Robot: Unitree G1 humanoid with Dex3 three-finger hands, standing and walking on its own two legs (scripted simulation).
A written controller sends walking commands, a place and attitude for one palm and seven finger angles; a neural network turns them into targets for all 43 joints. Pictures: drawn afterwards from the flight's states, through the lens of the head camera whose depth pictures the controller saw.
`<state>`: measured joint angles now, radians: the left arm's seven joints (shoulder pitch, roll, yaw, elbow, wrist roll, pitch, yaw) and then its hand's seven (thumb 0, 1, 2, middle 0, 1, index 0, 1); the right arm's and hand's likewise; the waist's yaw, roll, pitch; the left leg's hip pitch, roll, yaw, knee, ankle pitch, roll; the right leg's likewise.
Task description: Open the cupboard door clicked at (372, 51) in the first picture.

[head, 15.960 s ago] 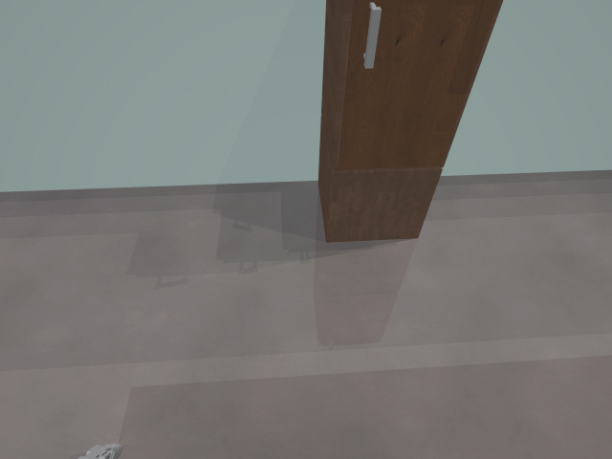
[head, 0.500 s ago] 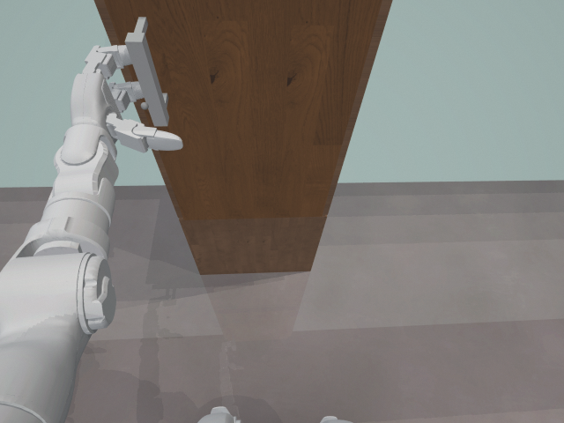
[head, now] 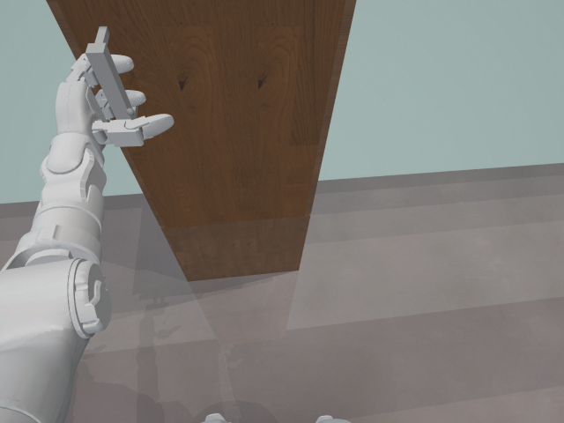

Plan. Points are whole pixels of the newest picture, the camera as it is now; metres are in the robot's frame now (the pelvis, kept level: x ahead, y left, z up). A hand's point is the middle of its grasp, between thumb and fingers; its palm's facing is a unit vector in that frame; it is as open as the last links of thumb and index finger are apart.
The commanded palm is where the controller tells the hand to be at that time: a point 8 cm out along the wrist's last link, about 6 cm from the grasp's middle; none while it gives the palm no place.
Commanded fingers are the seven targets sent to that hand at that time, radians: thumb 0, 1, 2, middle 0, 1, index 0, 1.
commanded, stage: close the thumb around the handle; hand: left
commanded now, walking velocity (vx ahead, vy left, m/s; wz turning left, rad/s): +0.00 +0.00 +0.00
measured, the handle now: (118, 85) +0.57 +0.20 +0.14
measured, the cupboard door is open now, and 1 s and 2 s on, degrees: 1 17 49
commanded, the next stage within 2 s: pull the door open along its arc in 0.38 s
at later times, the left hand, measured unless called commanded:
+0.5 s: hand (130, 112) +0.51 +0.17 +0.14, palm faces +0.04 -1.00 +0.01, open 5.7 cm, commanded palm +0.48 +0.22 +0.14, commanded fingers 0.00 0.90 0.90 -0.40 -1.35 -0.40 -1.35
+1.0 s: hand (145, 163) +0.42 +0.14 +0.14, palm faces +0.02 -1.00 +0.05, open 6.3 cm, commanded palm +0.37 +0.19 +0.14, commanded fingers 0.00 0.90 0.90 -0.40 -1.35 -0.40 -1.35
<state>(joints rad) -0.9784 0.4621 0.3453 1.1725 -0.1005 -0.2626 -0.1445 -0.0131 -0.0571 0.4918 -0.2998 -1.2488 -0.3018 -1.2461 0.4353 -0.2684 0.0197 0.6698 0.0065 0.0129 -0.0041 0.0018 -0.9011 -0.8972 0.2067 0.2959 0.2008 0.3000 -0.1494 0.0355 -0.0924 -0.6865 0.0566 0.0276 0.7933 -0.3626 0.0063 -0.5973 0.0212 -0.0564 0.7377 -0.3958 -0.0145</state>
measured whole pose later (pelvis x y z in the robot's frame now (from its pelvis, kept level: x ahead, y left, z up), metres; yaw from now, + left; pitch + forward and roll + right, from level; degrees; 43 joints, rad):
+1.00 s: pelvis +0.02 +0.01 +0.01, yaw -2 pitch +9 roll -1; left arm -0.39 0.21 0.22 0.45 -0.20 -0.09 -0.06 0.00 0.71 0.74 -0.32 -1.33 -0.29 -1.29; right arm 0.36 -0.25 0.00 0.58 0.04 0.02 0.01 0.01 -0.90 -0.90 0.20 0.30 0.20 0.30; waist -0.07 0.05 -0.12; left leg -0.47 0.05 0.08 0.68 -0.36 0.01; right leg -0.41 0.02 0.00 0.64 -0.38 0.00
